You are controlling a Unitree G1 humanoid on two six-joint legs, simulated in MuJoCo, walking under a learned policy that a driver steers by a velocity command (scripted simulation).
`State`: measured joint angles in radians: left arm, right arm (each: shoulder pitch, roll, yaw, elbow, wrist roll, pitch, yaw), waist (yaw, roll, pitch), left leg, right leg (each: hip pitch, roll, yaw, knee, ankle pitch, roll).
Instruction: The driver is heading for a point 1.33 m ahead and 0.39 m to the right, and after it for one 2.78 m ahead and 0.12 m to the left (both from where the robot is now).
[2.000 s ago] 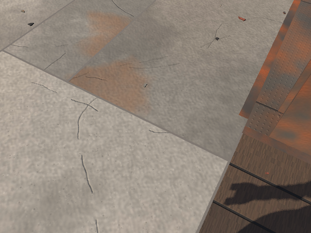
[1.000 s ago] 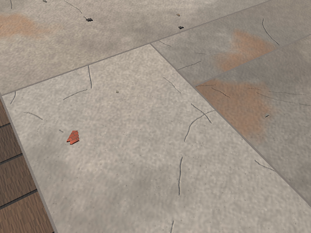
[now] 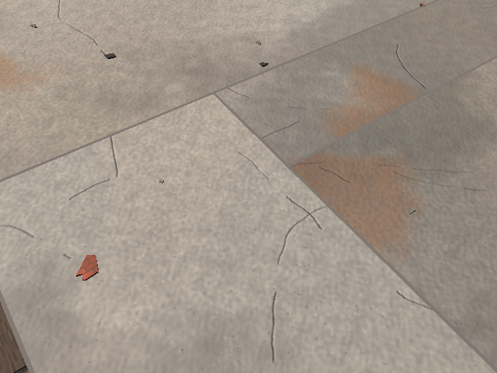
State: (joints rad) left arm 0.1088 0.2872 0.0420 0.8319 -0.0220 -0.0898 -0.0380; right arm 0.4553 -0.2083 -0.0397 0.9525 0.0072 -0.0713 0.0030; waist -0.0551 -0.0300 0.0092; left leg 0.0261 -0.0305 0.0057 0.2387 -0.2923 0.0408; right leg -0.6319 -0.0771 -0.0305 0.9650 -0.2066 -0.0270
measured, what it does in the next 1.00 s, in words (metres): walks ahead: right foot, then left foot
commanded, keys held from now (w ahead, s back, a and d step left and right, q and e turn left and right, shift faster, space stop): w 0.66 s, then w+e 0.34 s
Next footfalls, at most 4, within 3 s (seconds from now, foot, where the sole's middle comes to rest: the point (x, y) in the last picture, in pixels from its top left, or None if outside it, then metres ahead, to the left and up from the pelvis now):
0.20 right None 0.30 -0.14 -0.78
0.76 left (202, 334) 0.60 0.10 -0.78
1.28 right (299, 255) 0.84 -0.20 -0.78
1.78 left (275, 173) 1.19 -0.16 -0.78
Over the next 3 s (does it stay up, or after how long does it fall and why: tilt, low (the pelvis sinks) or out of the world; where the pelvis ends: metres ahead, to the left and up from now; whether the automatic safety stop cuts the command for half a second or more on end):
stays up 1.26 -0.37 0.00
